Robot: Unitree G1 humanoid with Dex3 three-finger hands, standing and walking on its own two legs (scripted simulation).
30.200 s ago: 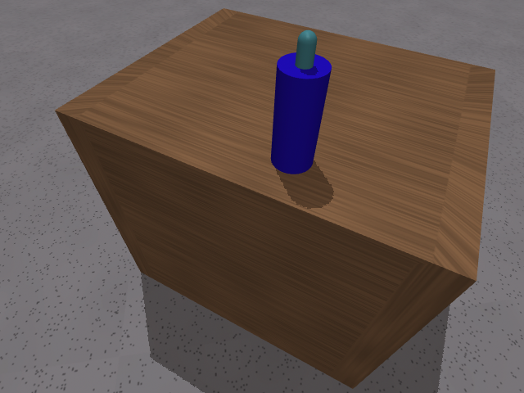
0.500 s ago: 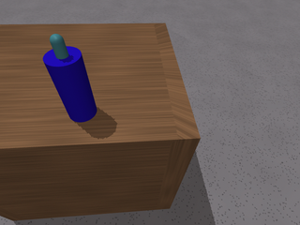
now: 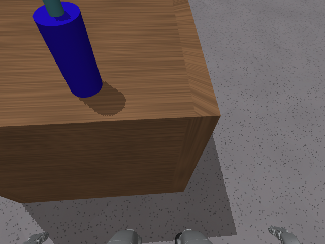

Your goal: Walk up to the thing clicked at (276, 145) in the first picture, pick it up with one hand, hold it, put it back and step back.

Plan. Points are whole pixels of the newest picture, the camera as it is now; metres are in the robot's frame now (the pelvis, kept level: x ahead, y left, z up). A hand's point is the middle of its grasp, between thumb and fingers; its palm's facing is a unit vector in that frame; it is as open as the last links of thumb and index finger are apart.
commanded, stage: step back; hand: left
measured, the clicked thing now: (70, 46) +0.52 +0.20 +0.16
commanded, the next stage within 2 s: none
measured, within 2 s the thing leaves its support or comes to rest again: neither
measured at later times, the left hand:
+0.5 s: hand out of the picture +0.02 +0.30 -0.16, palm faces -0.10 -0.92 -0.37, open 7.4 cm
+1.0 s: hand out of the picture -0.08 +0.30 -0.16, palm faces -0.02 -0.94 -0.35, open 7.4 cm
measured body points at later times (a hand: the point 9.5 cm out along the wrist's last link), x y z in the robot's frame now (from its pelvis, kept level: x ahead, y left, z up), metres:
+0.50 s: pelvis -0.09 +0.04 +0.00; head -0.02 +0.05 +0.44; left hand +0.03 +0.35 -0.13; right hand -0.01 -0.28 -0.11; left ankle -0.07 +0.13 -0.73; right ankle -0.12 -0.09 -0.71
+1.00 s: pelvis -0.22 +0.05 -0.01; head -0.16 +0.07 +0.43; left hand -0.08 +0.35 -0.13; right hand -0.15 -0.27 -0.12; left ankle -0.22 +0.15 -0.73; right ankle -0.14 -0.08 -0.71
